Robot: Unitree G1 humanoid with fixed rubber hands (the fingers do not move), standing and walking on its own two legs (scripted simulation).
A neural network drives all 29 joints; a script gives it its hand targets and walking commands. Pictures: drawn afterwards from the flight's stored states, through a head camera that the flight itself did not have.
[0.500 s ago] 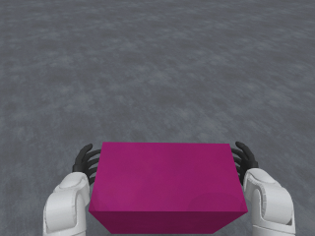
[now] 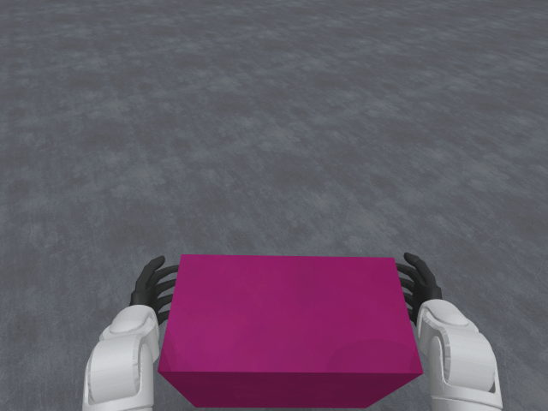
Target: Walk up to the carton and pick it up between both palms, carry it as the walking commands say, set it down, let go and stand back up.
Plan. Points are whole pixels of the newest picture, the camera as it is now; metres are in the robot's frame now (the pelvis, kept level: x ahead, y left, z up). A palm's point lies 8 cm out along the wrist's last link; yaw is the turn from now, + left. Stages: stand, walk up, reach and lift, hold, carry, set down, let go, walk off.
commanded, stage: carry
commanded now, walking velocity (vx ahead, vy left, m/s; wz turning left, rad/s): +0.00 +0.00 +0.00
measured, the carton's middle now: (284, 340) +0.25 +0.00 -0.04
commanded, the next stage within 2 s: hold in 0.84 s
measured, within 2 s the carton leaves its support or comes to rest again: neither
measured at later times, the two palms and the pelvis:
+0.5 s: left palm (147, 313) +0.25 +0.19 +0.04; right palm (421, 309) +0.26 -0.19 +0.05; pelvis +0.00 +0.00 +0.00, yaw +0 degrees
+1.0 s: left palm (139, 307) +0.26 +0.20 +0.04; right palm (405, 302) +0.27 -0.18 +0.04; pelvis +0.00 +0.01 +0.01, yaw -6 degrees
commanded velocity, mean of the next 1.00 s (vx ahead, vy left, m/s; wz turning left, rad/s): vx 0.00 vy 0.00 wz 0.00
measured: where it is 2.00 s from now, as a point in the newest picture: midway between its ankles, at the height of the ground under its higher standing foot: outside the picture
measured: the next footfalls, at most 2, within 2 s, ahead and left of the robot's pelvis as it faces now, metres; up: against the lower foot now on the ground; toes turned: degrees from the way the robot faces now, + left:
none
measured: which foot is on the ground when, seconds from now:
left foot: down 0.00-1.00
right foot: down 0.00-1.00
